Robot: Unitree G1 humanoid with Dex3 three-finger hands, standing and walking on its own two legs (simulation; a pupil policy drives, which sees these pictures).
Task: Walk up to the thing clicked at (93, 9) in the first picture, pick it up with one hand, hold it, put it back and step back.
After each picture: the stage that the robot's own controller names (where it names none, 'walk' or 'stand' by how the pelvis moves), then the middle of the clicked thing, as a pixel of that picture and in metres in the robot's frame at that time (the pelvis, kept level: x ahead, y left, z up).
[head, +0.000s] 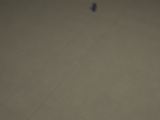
stand; (94, 7) +2.33 -0.27 -0.72
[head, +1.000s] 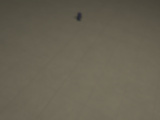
walk; (79, 16) +2.21 -0.14 -0.73
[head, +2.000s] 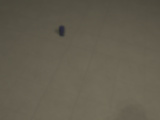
walk; (61, 31) +1.52 +0.12 -0.72
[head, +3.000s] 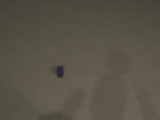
walk; (60, 71) +0.95 +0.13 -0.72
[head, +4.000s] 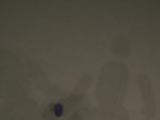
walk; (58, 110) +0.60 +0.13 -0.72
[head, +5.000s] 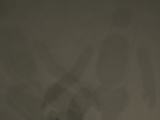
stand; out of the picture +0.39 +0.15 -0.70
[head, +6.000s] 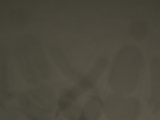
stand; out of the picture +0.36 +0.14 -0.72
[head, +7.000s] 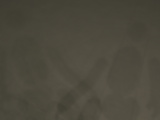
stand; out of the picture +0.37 +0.14 -0.72
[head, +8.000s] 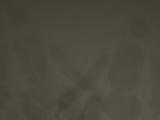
stand; out of the picture +0.35 +0.15 -0.73
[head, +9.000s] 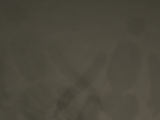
stand; out of the picture +0.34 +0.16 -0.73
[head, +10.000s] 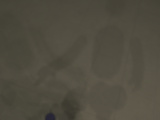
go down; (50, 119) +0.38 +0.15 -0.67
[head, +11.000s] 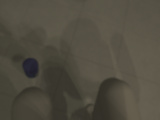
go down; (31, 68) +0.45 +0.16 -0.31
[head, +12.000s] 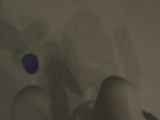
close in; (31, 64) +0.45 +0.15 -0.31
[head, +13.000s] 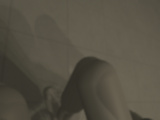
close in; out of the picture +0.45 +0.20 -0.23
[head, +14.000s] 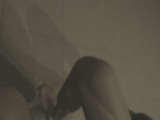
close; out of the picture +0.44 +0.21 -0.24
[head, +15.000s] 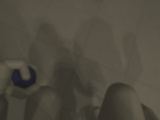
lift; (25, 82) +0.33 +0.19 -0.10
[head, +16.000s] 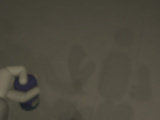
hold; (27, 93) +0.32 +0.18 +0.04
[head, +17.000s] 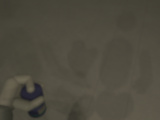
hold; (34, 101) +0.31 +0.17 -0.02
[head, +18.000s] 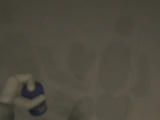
hold; (35, 99) +0.31 +0.16 -0.01
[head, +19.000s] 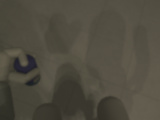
crouch; (28, 71) +0.40 +0.17 -0.09
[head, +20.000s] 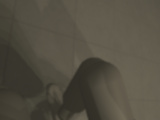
lower; out of the picture +0.44 +0.21 -0.24
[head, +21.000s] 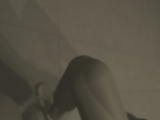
lower; out of the picture +0.46 +0.24 -0.24
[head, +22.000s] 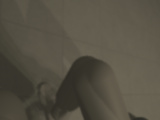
lower; out of the picture +0.45 +0.24 -0.24
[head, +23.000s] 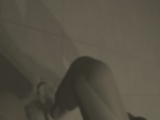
lower; out of the picture +0.45 +0.24 -0.25
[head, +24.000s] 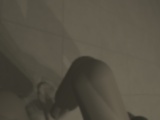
loosen; out of the picture +0.45 +0.23 -0.25
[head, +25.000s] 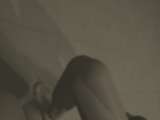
open; out of the picture +0.45 +0.21 -0.25
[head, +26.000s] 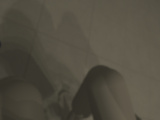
stand; out of the picture +0.44 +0.20 -0.26
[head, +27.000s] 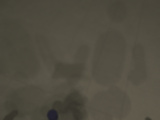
stand; (52, 116) +0.39 +0.14 -0.60
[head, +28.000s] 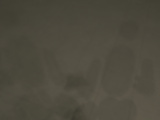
stand; out of the picture +0.37 +0.15 -0.67
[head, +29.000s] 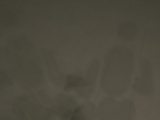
stand; out of the picture +0.37 +0.14 -0.67
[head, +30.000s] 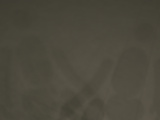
stand; out of the picture +0.39 +0.14 -0.72
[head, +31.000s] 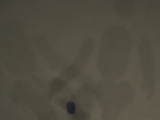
walk; (71, 108) +0.46 +0.08 -0.70
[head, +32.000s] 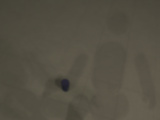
walk; (65, 85) +0.66 +0.11 -0.70
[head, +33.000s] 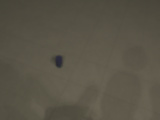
walk; (59, 61) +0.98 +0.16 -0.70
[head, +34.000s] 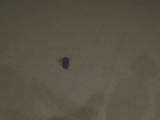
stand; (65, 63) +1.01 +0.14 -0.71
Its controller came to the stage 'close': yes
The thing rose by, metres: 0.71
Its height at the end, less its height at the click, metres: +0.00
